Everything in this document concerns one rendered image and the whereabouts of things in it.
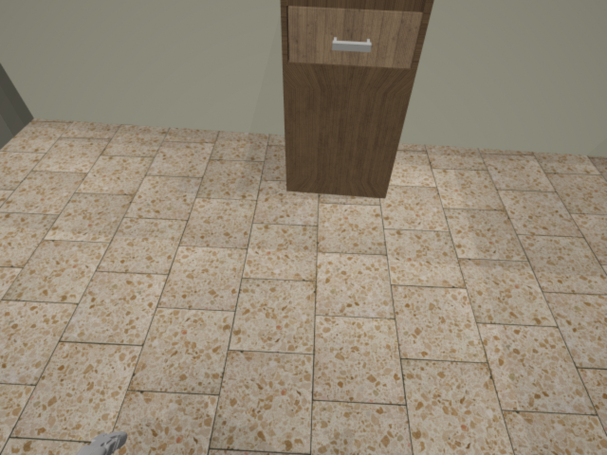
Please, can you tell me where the cabinet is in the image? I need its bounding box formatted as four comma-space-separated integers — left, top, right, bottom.
281, 0, 434, 198

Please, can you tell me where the handle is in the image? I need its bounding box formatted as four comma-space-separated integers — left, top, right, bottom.
332, 37, 372, 52

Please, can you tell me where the left robot hand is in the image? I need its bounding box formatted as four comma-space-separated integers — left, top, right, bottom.
76, 431, 127, 455

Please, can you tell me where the drawer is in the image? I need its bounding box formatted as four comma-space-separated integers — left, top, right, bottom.
288, 6, 423, 68

